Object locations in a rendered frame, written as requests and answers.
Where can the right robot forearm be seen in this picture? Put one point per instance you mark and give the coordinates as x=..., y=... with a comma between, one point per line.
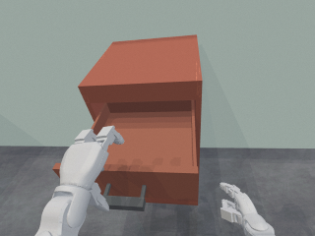
x=254, y=224

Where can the robot left hand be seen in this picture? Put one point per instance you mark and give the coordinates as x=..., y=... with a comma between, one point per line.
x=83, y=161

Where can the cabinet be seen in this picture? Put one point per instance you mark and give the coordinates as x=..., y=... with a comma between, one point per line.
x=151, y=69

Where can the robot right hand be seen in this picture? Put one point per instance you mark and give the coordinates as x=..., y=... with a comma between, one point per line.
x=234, y=212

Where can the left robot forearm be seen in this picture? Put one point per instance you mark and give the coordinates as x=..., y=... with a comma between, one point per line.
x=66, y=212

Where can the drawer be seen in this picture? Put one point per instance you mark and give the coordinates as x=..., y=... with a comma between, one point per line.
x=159, y=149

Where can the handle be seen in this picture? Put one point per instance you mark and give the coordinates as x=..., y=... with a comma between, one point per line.
x=125, y=203

